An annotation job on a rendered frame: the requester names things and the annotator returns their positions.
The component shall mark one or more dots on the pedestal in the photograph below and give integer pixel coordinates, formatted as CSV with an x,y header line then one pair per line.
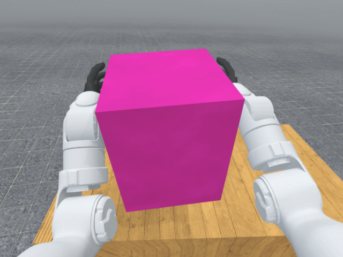
x,y
230,227

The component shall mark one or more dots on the robot left upper arm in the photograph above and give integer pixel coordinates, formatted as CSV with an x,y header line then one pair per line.
x,y
82,224

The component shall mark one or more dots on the left robot forearm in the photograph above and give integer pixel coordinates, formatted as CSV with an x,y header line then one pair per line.
x,y
83,145

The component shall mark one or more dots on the right robot forearm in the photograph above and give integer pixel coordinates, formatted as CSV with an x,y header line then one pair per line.
x,y
268,148

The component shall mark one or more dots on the robot right upper arm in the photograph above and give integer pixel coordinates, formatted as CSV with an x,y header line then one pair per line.
x,y
290,200

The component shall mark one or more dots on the right robot hand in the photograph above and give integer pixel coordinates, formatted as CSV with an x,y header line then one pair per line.
x,y
228,69

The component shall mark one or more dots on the left robot hand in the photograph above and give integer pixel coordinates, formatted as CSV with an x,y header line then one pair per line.
x,y
94,77

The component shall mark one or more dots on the carton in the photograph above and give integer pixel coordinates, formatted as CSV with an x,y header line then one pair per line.
x,y
169,120

